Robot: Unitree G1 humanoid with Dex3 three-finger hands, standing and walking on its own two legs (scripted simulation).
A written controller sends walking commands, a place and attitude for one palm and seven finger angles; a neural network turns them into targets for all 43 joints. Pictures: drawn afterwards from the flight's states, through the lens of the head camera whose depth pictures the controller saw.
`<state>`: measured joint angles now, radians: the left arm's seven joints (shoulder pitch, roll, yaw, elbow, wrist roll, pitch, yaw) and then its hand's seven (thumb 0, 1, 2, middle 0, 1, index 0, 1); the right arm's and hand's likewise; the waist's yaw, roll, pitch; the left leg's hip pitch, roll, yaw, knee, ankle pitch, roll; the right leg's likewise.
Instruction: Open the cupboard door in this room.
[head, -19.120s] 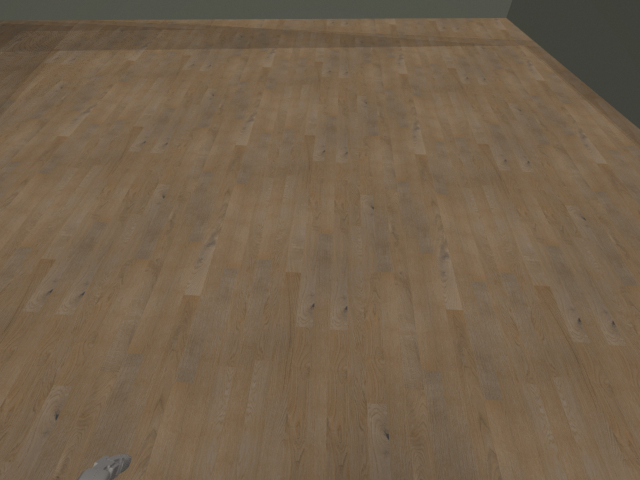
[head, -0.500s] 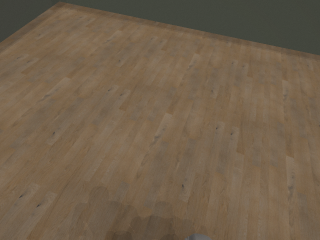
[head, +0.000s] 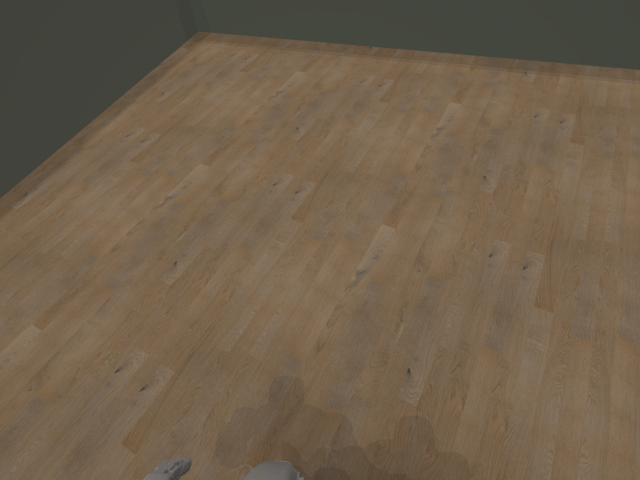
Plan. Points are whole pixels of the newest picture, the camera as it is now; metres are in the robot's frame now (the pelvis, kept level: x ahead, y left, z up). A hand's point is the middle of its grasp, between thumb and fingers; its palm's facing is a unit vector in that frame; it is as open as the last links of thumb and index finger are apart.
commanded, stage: turn or walk to find it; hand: left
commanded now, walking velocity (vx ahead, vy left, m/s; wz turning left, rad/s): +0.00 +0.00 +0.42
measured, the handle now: out of the picture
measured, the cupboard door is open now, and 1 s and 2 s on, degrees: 0 0 0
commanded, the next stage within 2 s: none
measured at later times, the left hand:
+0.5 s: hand out of the picture -0.09 +0.24 -0.19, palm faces +0.31 -0.92 -0.24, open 7.4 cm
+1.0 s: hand out of the picture -0.01 +0.21 -0.15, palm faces +0.40 -0.87 -0.29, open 7.4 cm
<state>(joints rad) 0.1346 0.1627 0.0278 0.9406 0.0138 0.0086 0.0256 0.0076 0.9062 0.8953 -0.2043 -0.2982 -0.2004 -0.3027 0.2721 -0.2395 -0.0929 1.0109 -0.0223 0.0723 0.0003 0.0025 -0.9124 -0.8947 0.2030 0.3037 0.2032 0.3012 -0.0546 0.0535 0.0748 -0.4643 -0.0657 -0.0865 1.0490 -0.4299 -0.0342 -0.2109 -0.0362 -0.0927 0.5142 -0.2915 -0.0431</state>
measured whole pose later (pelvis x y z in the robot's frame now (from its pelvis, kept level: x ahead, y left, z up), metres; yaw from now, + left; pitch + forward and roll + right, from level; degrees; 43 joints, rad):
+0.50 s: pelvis -0.03 +0.04 -0.01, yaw +14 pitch -1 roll +0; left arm 0.29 0.26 0.06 1.04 0.02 0.06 0.03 0.01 0.91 0.90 -0.20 -0.30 -0.20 -0.30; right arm 0.10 -0.20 -0.04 0.96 -0.01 0.02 0.00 0.00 -0.91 -0.89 0.20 0.30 0.20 0.30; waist 0.05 -0.07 0.09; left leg -0.21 0.00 0.05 0.56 -0.33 0.03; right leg -0.34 -0.13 -0.15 0.86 -0.52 0.05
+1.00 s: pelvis -0.04 -0.01 -0.01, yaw +25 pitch -1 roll +1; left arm 0.11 0.18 0.03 0.93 0.02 0.00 0.02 0.01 0.91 0.90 -0.20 -0.30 -0.20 -0.30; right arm 0.25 -0.23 -0.08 1.00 -0.02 0.06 0.00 0.00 -0.91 -0.89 0.20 0.30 0.21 0.30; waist -0.04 0.06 0.09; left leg -0.37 -0.06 -0.12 0.78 -0.44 -0.02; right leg -0.26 -0.03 -0.08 0.57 -0.29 -0.02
